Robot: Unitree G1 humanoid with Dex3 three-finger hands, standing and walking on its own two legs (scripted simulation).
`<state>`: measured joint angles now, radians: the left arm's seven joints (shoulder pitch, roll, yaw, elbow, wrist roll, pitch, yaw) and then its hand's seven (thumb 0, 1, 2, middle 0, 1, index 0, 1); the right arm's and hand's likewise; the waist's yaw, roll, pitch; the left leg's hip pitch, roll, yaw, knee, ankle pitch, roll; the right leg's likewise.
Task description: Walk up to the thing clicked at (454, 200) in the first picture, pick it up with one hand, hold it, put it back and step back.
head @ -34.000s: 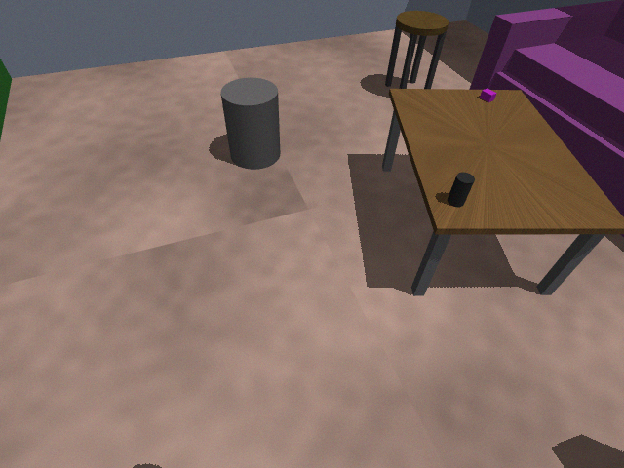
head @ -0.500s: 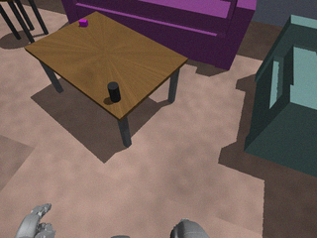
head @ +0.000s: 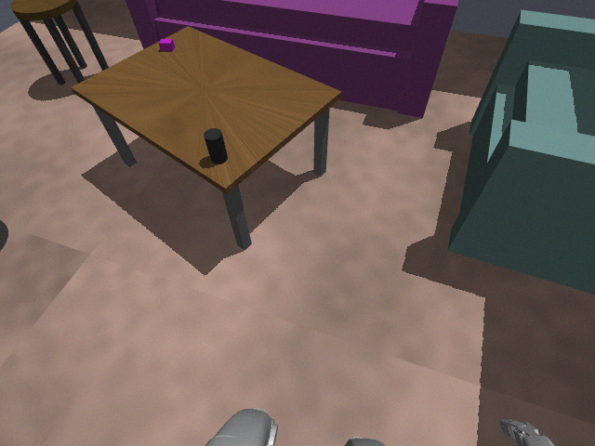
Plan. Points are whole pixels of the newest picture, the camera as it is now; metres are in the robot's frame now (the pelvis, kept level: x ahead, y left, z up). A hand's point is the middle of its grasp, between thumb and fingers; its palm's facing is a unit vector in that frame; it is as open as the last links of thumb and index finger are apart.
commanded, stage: step back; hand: left
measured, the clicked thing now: (216, 146) +0.94 +0.27 -0.29
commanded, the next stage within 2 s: stand in 1.26 s
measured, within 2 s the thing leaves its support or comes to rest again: neither
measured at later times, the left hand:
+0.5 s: hand out of the picture -0.07 +0.28 -0.14, palm faces +0.04 -0.92 -0.39, open 7.4 cm
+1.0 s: hand out of the picture +0.02 +0.30 -0.15, palm faces +0.02 -0.94 -0.35, open 7.4 cm
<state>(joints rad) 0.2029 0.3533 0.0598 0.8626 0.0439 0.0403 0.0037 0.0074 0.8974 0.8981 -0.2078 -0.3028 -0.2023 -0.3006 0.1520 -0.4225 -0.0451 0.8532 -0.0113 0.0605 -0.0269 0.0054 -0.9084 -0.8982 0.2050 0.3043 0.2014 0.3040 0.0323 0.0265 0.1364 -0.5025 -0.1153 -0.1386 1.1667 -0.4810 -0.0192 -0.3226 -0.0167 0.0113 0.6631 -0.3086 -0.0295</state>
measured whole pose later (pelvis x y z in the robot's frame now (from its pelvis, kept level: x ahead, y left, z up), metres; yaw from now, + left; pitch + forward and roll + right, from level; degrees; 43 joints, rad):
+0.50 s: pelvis -0.09 +0.00 +0.00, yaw +2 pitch -4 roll -1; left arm 0.27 0.37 0.07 1.02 0.04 -0.01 -0.02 0.01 0.90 0.90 -0.20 -0.30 -0.20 -0.30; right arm 0.20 -0.37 -0.06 0.96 -0.05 0.02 0.02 0.01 -0.90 -0.90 0.21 0.30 0.20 0.30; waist 0.01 0.04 0.06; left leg -0.23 0.04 0.00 0.65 -0.39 0.02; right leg -0.22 0.04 -0.02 0.57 -0.28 -0.03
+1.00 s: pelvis -0.05 +0.03 +0.01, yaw +1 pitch -2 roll -1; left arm 0.17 0.39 0.03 1.03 0.01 -0.02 -0.01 0.01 0.90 0.90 -0.20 -0.30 -0.20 -0.30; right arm 0.10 -0.32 -0.02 1.03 -0.03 -0.01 0.01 0.01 -0.91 -0.90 0.21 0.30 0.20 0.30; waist 0.02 -0.02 0.06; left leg -0.29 0.05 0.03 0.57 -0.26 -0.01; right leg -0.18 -0.01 0.02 0.54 -0.33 0.02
